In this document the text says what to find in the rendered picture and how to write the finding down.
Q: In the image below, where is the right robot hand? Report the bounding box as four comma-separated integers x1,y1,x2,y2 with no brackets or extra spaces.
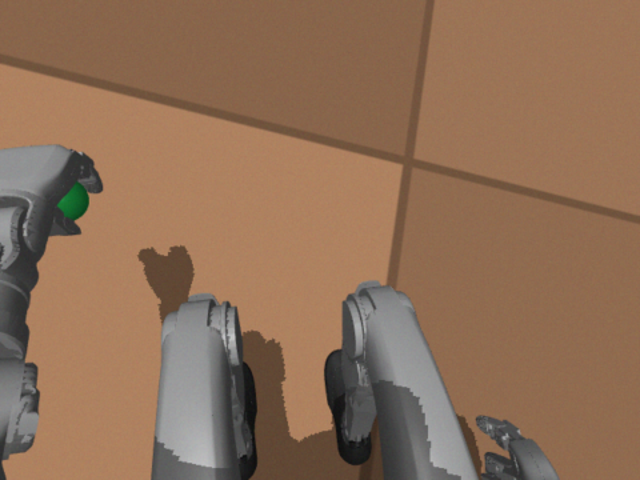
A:
476,415,560,480

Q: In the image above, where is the ball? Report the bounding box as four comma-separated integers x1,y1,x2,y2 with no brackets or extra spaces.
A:
57,181,89,220

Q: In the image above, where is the left robot foot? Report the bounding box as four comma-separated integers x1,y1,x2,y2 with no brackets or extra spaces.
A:
238,362,257,480

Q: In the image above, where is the right robot foot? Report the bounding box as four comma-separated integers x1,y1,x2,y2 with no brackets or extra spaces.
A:
324,349,371,465

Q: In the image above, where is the left robot hand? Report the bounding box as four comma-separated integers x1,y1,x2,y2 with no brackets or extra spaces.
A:
0,145,103,236

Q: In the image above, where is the left robot arm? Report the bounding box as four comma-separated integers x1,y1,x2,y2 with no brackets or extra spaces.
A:
0,189,54,480

